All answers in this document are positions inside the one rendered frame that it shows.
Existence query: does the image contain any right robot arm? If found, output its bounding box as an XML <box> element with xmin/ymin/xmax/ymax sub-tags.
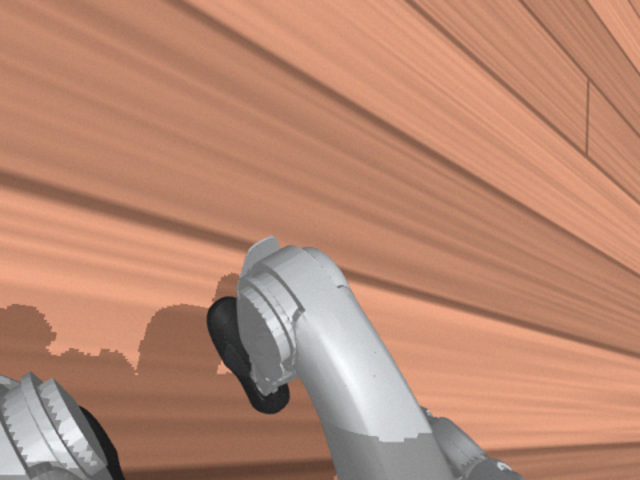
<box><xmin>467</xmin><ymin>458</ymin><xmax>526</xmax><ymax>480</ymax></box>

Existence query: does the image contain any left robot foot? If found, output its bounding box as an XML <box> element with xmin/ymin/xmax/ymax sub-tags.
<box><xmin>78</xmin><ymin>405</ymin><xmax>125</xmax><ymax>480</ymax></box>

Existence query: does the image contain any right robot foot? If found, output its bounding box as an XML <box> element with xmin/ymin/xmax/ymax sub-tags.
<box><xmin>207</xmin><ymin>296</ymin><xmax>290</xmax><ymax>414</ymax></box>

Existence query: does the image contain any right robot hand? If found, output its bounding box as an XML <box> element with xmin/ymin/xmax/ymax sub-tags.
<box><xmin>420</xmin><ymin>406</ymin><xmax>490</xmax><ymax>480</ymax></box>

